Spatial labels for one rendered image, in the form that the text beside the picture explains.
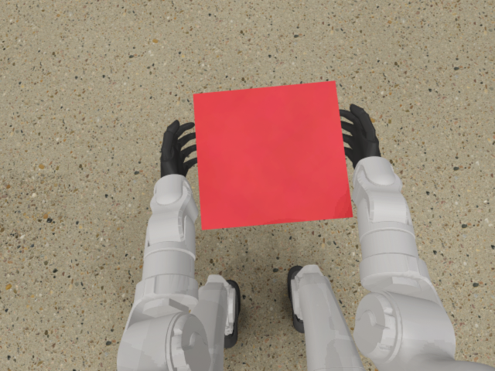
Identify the right robot thigh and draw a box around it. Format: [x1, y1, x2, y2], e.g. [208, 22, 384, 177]
[291, 273, 366, 371]

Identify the robot left upper arm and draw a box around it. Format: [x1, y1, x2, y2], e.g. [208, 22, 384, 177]
[118, 311, 211, 371]

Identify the right robot forearm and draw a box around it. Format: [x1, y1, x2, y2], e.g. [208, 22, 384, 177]
[352, 156, 456, 351]

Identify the robot right hand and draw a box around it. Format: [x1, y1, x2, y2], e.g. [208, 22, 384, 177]
[339, 104, 381, 169]

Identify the robot right upper arm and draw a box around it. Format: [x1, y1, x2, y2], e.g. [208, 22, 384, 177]
[353, 290, 495, 371]

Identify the robot left hand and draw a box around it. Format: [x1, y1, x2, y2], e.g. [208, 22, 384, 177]
[160, 120, 197, 177]

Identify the carton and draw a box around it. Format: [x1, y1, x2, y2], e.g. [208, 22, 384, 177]
[193, 81, 353, 230]

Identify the right robot shin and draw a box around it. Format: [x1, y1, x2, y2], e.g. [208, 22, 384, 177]
[296, 264, 331, 320]

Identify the left robot forearm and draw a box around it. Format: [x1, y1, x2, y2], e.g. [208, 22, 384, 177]
[117, 174, 199, 370]

